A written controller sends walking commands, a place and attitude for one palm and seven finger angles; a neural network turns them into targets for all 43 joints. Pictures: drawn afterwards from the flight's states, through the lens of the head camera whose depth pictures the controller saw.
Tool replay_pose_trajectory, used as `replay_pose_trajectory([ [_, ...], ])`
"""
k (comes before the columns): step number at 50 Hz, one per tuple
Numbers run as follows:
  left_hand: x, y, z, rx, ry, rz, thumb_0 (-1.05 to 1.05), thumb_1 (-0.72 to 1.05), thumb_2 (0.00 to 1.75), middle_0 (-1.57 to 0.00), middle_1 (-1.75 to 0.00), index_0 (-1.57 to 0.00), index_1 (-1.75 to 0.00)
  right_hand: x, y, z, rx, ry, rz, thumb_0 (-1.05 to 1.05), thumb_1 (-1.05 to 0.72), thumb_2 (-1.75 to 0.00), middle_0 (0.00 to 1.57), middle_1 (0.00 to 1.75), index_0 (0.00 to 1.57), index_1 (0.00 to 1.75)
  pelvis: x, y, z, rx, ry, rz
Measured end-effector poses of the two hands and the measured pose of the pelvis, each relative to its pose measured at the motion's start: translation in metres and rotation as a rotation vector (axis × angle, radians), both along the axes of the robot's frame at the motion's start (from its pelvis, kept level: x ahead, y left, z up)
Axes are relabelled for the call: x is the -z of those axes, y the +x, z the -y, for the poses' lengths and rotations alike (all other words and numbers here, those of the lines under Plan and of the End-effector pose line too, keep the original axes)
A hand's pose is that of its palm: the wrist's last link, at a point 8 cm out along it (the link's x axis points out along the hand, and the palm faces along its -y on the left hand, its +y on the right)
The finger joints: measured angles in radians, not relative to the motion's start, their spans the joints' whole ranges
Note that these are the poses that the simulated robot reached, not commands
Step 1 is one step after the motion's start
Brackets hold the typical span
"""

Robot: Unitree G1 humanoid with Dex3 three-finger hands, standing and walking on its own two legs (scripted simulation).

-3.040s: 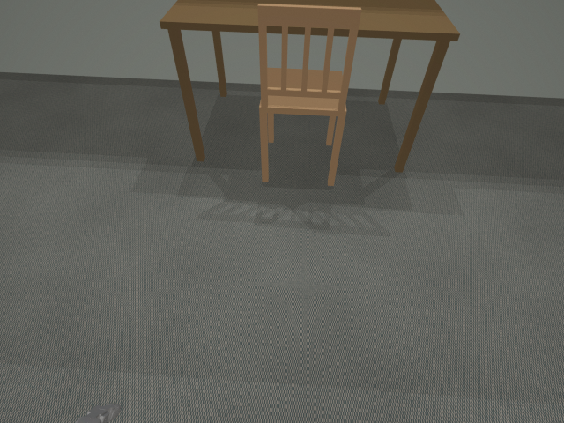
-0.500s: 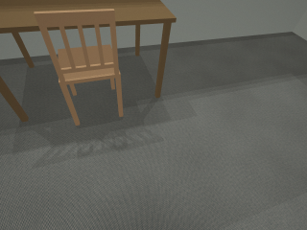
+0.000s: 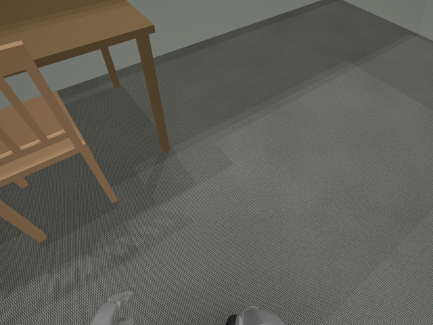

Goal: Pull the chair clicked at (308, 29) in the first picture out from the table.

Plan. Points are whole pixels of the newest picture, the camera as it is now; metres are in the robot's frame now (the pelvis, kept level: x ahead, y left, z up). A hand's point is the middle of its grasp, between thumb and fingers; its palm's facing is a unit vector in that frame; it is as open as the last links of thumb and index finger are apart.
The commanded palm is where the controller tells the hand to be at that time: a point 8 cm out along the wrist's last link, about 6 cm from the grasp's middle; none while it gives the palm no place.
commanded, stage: walk to a spot facing it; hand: left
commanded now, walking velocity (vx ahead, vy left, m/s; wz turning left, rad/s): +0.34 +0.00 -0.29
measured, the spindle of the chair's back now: out of the picture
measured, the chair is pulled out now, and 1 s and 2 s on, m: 0.00 0.00 0.00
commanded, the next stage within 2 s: turn to face it in 0.18 s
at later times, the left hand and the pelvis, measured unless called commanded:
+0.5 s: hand (112, 303) +0.19 +0.23 -0.17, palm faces +0.04 -0.98 -0.17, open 7.4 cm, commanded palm none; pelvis +0.19 +0.05 +0.01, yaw -3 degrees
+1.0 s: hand (124, 253) +0.27 +0.21 -0.12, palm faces +0.27 -0.92 -0.29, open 7.4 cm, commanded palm none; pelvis +0.22 -0.01 +0.03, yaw +16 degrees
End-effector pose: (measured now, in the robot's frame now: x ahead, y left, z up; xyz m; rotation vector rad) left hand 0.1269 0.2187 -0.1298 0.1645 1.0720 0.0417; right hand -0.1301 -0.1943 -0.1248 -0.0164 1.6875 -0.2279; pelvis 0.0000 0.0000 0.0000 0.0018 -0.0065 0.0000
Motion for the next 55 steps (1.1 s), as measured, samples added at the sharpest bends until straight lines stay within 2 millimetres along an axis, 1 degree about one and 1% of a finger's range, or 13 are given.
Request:
replay_pose_trajectory([
  [2, -0.002, 0.007, 0.002, -0.013, 0.006, -0.019, 0.01, 0.9, 0.9, -0.2, -0.29, -0.2, -0.3, 0.003, 0.039, 0.008, -0.001, -0.011, 0.058, 0.01, -0.91, -0.89, 0.2, 0.3, 0.2, 0.29, -0.004, 0.016, 0.003, 0.009, -0.003, 0.014],
  [4, -0.007, 0.008, 0.001, -0.026, 0.018, -0.054, 0.01, 0.91, 0.9, -0.2, -0.29, -0.21, -0.3, 0.002, 0.088, 0.017, -0.018, -0.028, 0.151, 0.01, -0.91, -0.89, 0.2, 0.3, 0.2, 0.29, -0.011, 0.032, 0.005, 0.022, -0.006, 0.016],
  [8, -0.02, 0.013, -0.018, -0.049, 0.08, -0.101, -0.01, 0.93, 0.9, -0.2, -0.29, -0.21, -0.3, -0.004, 0.19, 0.031, -0.063, -0.061, 0.359, 0.01, -0.91, -0.89, 0.2, 0.3, 0.2, 0.29, -0.021, 0.062, 0.003, 0.043, -0.007, 0.006],
  [11, -0.024, 0.016, -0.029, -0.055, 0.098, -0.148, -0.01, 0.93, 0.9, -0.2, -0.29, -0.21, -0.3, -0.012, 0.256, 0.037, -0.089, -0.083, 0.481, 0.01, -0.92, -0.89, 0.2, 0.3, 0.2, 0.29, -0.025, 0.085, -0.003, 0.056, -0.007, 0.0],
  [16, -0.018, 0.022, -0.043, -0.093, 0.077, -0.21, 0.0, 0.92, 0.9, -0.2, -0.29, -0.2, -0.3, -0.024, 0.342, 0.029, -0.154, -0.098, 0.587, 0.0, -0.92, -0.89, 0.2, 0.3, 0.2, 0.29, -0.024, 0.126, -0.017, 0.073, -0.016, 0.002],
  [20, 0.001, 0.03, -0.053, -0.131, 0.041, -0.267, 0.01, 0.91, 0.9, -0.2, -0.29, -0.2, -0.3, -0.024, 0.392, 0.012, -0.206, -0.116, 0.615, 0.0, -0.92, -0.89, 0.2, 0.3, 0.2, 0.29, -0.014, 0.164, -0.034, 0.059, -0.039, 0.011],
  [23, 0.011, 0.041, -0.058, -0.139, 0.025, -0.305, 0.01, 0.91, 0.9, -0.2, -0.29, -0.2, -0.3, -0.022, 0.408, -0.003, -0.222, -0.118, 0.6, 0.0, -0.92, -0.89, 0.2, 0.3, 0.2, 0.29, -0.011, 0.183, -0.042, 0.057, -0.016, 0.022],
  [27, 0.005, 0.068, -0.057, -0.14, 0.01, -0.297, 0.01, 0.91, 0.9, -0.2, -0.29, -0.2, -0.3, -0.022, 0.402, -0.018, -0.217, -0.098, 0.522, 0.0, -0.91, -0.89, 0.2, 0.3, 0.2, 0.29, -0.019, 0.196, -0.048, 0.025, -0.022, 0.021],
  [34, -0.01, 0.119, -0.055, -0.178, 0.018, -0.19, 0.01, 0.9, 0.9, -0.2, -0.29, -0.2, -0.3, -0.018, 0.387, 0.0, -0.227, -0.096, 0.385, -0.01, -0.94, -0.89, 0.2, 0.3, 0.2, 0.29, -0.025, 0.206, -0.043, -0.053, -0.019, -0.005],
  [41, -0.025, 0.15, -0.045, -0.223, 0.085, -0.083, 0.01, 0.9, 0.9, -0.2, -0.29, -0.2, -0.3, -0.002, 0.389, 0.031, -0.242, -0.056, 0.336, 0.0, -0.92, -0.89, 0.2, 0.3, 0.2, 0.29, -0.019, 0.213, -0.014, -0.134, 0.0, -0.014],
  [44, -0.032, 0.148, -0.038, -0.247, 0.119, -0.045, 0.01, 0.9, 0.9, -0.2, -0.29, -0.2, -0.3, 0.007, 0.402, 0.046, -0.264, -0.04, 0.338, 0.0, -0.92, -0.89, 0.2, 0.3, 0.2, 0.29, -0.015, 0.215, -0.001, -0.173, 0.008, -0.005],
  [48, -0.044, 0.134, -0.031, -0.306, 0.131, -0.044, 0.01, 0.9, 0.9, -0.2, -0.29, -0.21, -0.3, 0.002, 0.429, 0.056, -0.327, -0.029, 0.356, 0.01, -0.91, -0.89, 0.2, 0.3, 0.2, 0.29, -0.023, 0.218, 0.007, -0.241, 0.023, 0.002],
  [55, -0.042, 0.097, -0.025, -0.412, 0.111, -0.075, 0.01, 0.9, 0.9, -0.2, -0.29, -0.21, -0.3, -0.01, 0.482, 0.05, -0.47, -0.026, 0.399, 0.01, -0.91, -0.89, 0.2, 0.3, 0.2, 0.29, -0.027, 0.22, 0.01, -0.349, 0.037, 0.0],
])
